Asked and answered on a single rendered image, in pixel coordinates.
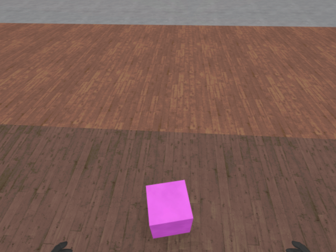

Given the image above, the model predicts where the carton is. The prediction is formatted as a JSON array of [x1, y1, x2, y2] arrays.
[[146, 180, 193, 238]]

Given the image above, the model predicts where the left robot hand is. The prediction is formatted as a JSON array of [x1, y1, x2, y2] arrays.
[[51, 241, 72, 252]]

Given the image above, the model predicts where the right robot hand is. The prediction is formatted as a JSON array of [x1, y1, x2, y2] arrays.
[[286, 241, 311, 252]]

